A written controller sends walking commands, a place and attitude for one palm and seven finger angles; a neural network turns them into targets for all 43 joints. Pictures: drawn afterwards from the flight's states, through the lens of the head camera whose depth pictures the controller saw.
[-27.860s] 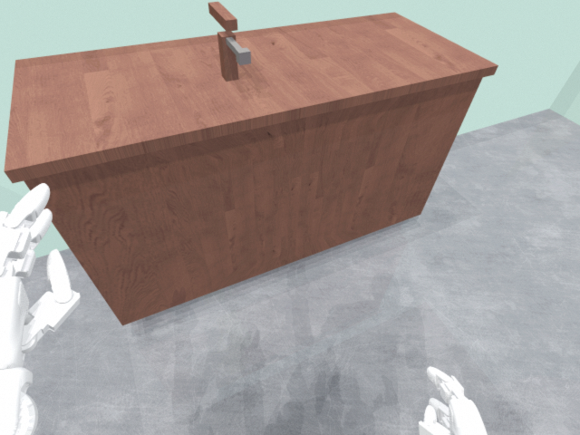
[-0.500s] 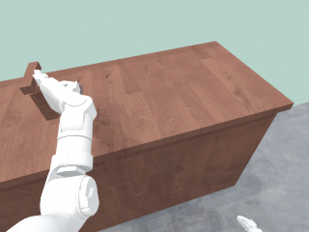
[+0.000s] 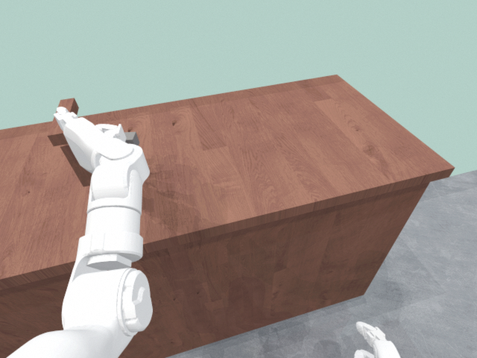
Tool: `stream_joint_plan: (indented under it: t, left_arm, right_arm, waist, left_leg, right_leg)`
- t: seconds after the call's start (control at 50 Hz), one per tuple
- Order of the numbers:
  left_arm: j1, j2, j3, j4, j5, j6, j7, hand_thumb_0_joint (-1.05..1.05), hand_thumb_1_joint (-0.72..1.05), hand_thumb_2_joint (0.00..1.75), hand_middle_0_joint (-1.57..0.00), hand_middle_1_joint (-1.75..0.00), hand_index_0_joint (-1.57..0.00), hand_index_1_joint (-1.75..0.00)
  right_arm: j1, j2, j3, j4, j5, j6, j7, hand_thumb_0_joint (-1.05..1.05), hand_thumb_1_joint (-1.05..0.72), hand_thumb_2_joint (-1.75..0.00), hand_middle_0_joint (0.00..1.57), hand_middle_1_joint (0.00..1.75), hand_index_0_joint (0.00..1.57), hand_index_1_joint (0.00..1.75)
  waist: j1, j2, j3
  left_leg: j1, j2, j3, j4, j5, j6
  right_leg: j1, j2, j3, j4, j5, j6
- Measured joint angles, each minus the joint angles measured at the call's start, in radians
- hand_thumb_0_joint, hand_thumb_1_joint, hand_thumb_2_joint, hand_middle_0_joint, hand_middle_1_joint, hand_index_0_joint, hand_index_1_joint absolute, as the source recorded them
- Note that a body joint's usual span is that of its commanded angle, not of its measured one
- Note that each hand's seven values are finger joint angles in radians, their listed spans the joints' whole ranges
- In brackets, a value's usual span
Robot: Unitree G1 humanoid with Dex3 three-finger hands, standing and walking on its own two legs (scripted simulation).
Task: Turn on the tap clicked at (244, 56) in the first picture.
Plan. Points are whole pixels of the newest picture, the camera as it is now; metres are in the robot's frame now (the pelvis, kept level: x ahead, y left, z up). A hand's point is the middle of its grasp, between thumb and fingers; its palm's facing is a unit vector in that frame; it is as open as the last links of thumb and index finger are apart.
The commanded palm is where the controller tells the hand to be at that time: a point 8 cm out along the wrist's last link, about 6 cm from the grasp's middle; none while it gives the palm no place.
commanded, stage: lift the hand up off the lever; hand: left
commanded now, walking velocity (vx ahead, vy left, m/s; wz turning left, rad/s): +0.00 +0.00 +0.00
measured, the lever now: (130, 141) +0.48 +0.27 +0.13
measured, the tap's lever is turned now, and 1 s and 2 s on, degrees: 76 76 76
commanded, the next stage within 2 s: draw the hand back beside the body in 0.12 s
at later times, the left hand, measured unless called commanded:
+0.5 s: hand (132, 152) +0.37 +0.21 +0.19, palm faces +0.39 -0.92 -0.06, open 7.7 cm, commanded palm +0.32 +0.25 +0.20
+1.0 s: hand (93, 206) +0.27 +0.23 +0.18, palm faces +0.30 -0.92 -0.25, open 7.6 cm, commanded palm +0.22 +0.27 +0.19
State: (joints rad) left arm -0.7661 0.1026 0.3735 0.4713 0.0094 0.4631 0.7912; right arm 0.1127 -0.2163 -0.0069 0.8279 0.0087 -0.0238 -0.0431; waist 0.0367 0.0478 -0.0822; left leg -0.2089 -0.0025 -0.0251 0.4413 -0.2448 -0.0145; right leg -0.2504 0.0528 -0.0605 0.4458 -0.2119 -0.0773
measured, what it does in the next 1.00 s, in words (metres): stands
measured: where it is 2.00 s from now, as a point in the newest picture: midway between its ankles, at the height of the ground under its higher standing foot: outside the picture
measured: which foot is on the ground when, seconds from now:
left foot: down 0.00-1.00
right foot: down 0.00-1.00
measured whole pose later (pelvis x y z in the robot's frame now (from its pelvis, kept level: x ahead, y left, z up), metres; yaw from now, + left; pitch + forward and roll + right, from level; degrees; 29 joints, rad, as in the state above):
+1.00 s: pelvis -0.02 +0.02 +0.01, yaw -3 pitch -7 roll +0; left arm 0.05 0.32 0.22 -0.09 -0.09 -0.08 0.09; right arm 0.14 -0.19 0.03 0.65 0.01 -0.06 -0.04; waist 0.04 0.06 0.06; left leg -0.01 0.00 0.03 0.31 -0.18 0.00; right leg -0.05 0.06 -0.01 0.27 -0.11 -0.06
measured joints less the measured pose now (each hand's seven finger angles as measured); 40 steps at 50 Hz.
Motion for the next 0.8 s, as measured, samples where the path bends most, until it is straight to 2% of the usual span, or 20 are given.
stream_joint_plan:
  t: [0.1,0.24,0.26,0.32,0.4,0.44,0.46,0.52,0.58,0.66,0.7,0.74,0.8]
  left_arm:
    - [-0.020,-0.001,-0.016,0.002,0.018,-0.003,0.011,0.01,0.90,0.90,-0.15,-0.15,-0.15,-0.15]
    - [-0.050,-0.011,-0.038,0.032,0.012,-0.005,0.014,0.01,0.90,0.90,-0.15,-0.15,-0.15,-0.15]
    - [-0.041,-0.008,-0.053,0.018,0.019,-0.002,-0.015,0.01,0.90,0.90,-0.15,-0.15,-0.15,-0.15]
    - [0.045,0.018,-0.086,-0.087,0.009,-0.021,-0.191,0.01,0.90,0.90,-0.15,-0.15,-0.15,-0.15]
    - [0.210,0.063,-0.107,-0.229,-0.058,-0.056,-0.418,0.01,0.90,0.90,-0.16,-0.16,-0.16,-0.16]
    - [0.297,0.077,-0.102,-0.303,-0.101,-0.046,-0.477,0.01,0.90,0.90,-0.16,-0.16,-0.16,-0.16]
    - [0.347,0.092,-0.098,-0.332,-0.117,-0.066,-0.505,0.01,0.90,0.90,-0.16,-0.17,-0.16,-0.16]
    - [0.502,0.172,-0.085,-0.373,-0.131,-0.194,-0.584,0.01,0.90,0.89,-0.17,-0.17,-0.17,-0.17]
    - [0.602,0.221,-0.081,-0.416,-0.122,-0.304,-0.620,0.01,0.90,0.90,-0.17,-0.18,-0.17,-0.18]
    - [0.629,0.225,-0.116,-0.470,-0.105,-0.420,-0.630,0.02,0.90,0.90,-0.17,-0.19,-0.17,-0.19]
    - [0.615,0.214,-0.150,-0.480,-0.099,-0.471,-0.631,0.02,0.90,0.90,-0.17,-0.20,-0.17,-0.20]
    - [0.602,0.205,-0.181,-0.479,-0.096,-0.508,-0.638,0.02,0.90,0.90,-0.17,-0.20,-0.17,-0.20]
    - [0.613,0.201,-0.208,-0.479,-0.094,-0.537,-0.655,0.01,0.90,0.90,-0.17,-0.21,-0.17,-0.21]
  right_arm:
    - [-0.002,-0.002,-0.004,0.002,-0.005,-0.008,0.005,0.01,-0.90,-0.90,0.20,0.29,0.20,0.30]
    - [0.005,0.001,-0.004,0.010,-0.007,-0.009,0.004,0.01,-0.90,-0.90,0.20,0.29,0.20,0.30]
    - [0.006,0.002,-0.002,0.007,-0.008,-0.003,0.001,0.01,-0.90,-0.90,0.20,0.29,0.20,0.30]
    - [0.017,0.006,0.001,-0.026,-0.001,0.027,-0.020,0.01,-0.90,-0.90,0.20,0.29,0.20,0.30]
    - [0.051,0.003,0.012,-0.072,0.025,0.058,-0.051,0.01,-0.90,-0.90,0.20,0.29,0.20,0.30]
    - [0.065,0.000,0.019,-0.088,0.036,0.062,-0.060,0.01,-0.90,-0.90,0.20,0.29,0.20,0.30]
    - [0.065,-0.002,0.022,-0.091,0.035,0.060,-0.055,0.01,-0.90,-0.90,0.20,0.29,0.20,0.30]
    - [0.060,-0.009,0.021,-0.113,0.027,0.040,-0.030,0.01,-0.90,-0.90,0.20,0.29,0.20,0.30]
    - [0.071,-0.021,0.011,-0.136,0.025,0.001,-0.018,0.01,-0.90,-0.90,0.20,0.29,0.20,0.30]
    - [0.076,-0.045,-0.002,-0.137,0.022,-0.047,-0.014,0.01,-0.91,-0.90,0.20,0.29,0.20,0.30]
    - [0.065,-0.050,-0.001,-0.130,0.022,-0.060,-0.014,0.01,-0.91,-0.90,0.20,0.29,0.20,0.30]
    - [0.045,-0.045,0.004,-0.124,0.021,-0.064,-0.013,0.01,-0.91,-0.90,0.20,0.29,0.20,0.30]
    - [0.013,-0.022,0.017,-0.131,0.018,-0.059,-0.009,0.01,-0.90,-0.90,0.20,0.29,0.20,0.30]
  waist:
    - [0.004,-0.004,0.008]
    - [0.002,-0.004,0.010]
    - [-0.001,-0.005,0.016]
    - [-0.013,-0.004,0.031]
    - [-0.023,0.001,0.037]
    - [-0.023,0.000,0.040]
    - [-0.027,0.001,0.044]
    - [-0.039,0.002,0.067]
    - [-0.020,0.003,0.097]
    - [0.025,0.012,0.132]
    - [0.038,0.017,0.143]
    - [0.039,0.016,0.146]
    - [0.027,0.012,0.145]
  left_leg:
    - [-0.010,-0.004,0.001,0.004,0.001,0.003]
    - [-0.016,-0.009,0.001,0.000,0.004,0.007]
    - [-0.011,-0.010,0.003,-0.003,0.004,0.008]
    - [0.026,-0.010,0.018,-0.023,0.006,0.013]
    - [0.096,0.000,0.043,-0.057,0.004,0.013]
    - [0.125,0.007,0.052,-0.066,0.001,0.011]
    - [0.138,0.011,0.056,-0.069,0.000,0.010]
    - [0.160,0.019,0.066,-0.071,-0.001,0.008]
    - [0.167,0.021,0.062,-0.072,0.006,0.007]
    - [0.161,0.013,0.038,-0.073,0.023,0.011]
    - [0.157,0.005,0.025,-0.077,0.034,0.015]
    - [0.153,-0.001,0.017,-0.084,0.046,0.019]
    - [0.156,-0.003,0.021,-0.101,0.060,0.021]
  right_leg:
    - [-0.010,-0.004,0.001,0.004,0.002,0.002]
    - [-0.017,-0.009,0.001,0.003,0.001,0.008]
    - [-0.014,-0.011,0.003,0.004,0.001,0.008]
    - [0.011,-0.009,0.019,0.000,0.000,0.009]
    - [0.069,0.003,0.044,-0.027,0.005,0.010]
    - [0.097,0.011,0.053,-0.041,0.008,0.009]
    - [0.111,0.015,0.057,-0.048,0.011,0.009]
    - [0.132,0.023,0.066,-0.059,0.018,0.007]
    - [0.148,0.025,0.063,-0.074,0.031,0.005]
    - [0.162,0.015,0.040,-0.099,0.051,0.009]
    - [0.164,0.007,0.027,-0.107,0.059,0.012]
    - [0.163,0.001,0.019,-0.115,0.068,0.015]
    - [0.164,-0.001,0.023,-0.129,0.082,0.016]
